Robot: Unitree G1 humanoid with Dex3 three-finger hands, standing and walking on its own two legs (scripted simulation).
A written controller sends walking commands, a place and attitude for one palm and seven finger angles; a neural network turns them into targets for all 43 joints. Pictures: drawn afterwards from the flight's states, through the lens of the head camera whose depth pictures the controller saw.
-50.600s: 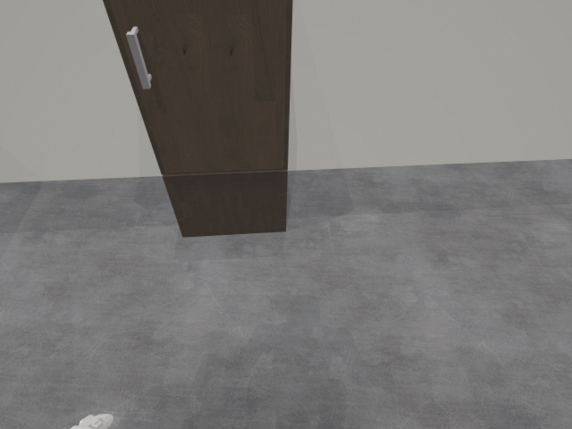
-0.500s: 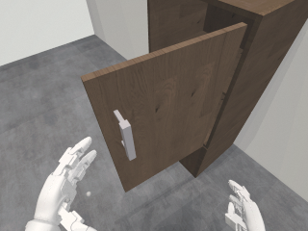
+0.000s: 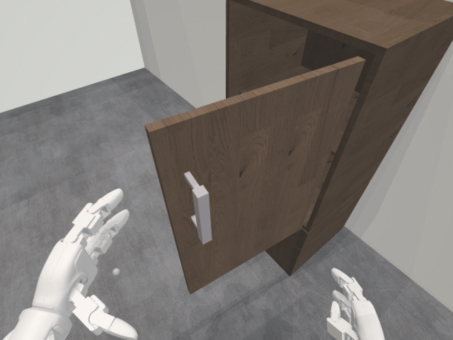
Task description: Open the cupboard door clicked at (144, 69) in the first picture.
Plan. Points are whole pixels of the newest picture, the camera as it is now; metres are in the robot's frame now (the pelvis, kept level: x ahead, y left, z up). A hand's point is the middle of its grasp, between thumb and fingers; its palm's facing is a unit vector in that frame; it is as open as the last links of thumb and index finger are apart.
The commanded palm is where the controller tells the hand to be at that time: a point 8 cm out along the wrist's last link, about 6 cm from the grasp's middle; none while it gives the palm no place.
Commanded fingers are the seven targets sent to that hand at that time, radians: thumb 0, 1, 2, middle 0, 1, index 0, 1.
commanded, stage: draw the hand back to the body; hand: left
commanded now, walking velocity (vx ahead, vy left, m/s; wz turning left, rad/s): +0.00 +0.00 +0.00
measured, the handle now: (197, 209) +0.31 +0.09 +0.08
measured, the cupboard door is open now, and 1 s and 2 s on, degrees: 82 82 82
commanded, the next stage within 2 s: step back with the hand held close in 1.10 s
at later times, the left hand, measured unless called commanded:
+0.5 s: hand (73, 233) +0.21 +0.23 +0.16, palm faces +0.37 -0.84 -0.40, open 11.7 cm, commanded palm +0.16 +0.27 +0.18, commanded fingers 0.00 0.55 0.75 -0.19 -0.30 -0.19 -0.30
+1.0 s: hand (63, 223) +0.21 +0.24 +0.18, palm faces +0.43 -0.81 -0.40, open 7.5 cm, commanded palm +0.16 +0.28 +0.20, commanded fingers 0.00 0.90 0.90 -0.20 -0.30 -0.20 -0.30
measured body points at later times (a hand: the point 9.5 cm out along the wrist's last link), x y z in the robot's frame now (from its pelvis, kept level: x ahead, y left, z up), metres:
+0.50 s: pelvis +0.02 -0.01 +0.03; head +0.01 -0.02 +0.48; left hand +0.18 +0.27 +0.18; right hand +0.21 -0.22 -0.05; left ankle -0.02 +0.10 -0.71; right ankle +0.03 -0.13 -0.71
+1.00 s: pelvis +0.02 -0.02 +0.03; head +0.00 -0.03 +0.48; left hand +0.18 +0.28 +0.20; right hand +0.20 -0.24 -0.05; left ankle -0.02 +0.10 -0.71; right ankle +0.03 -0.13 -0.71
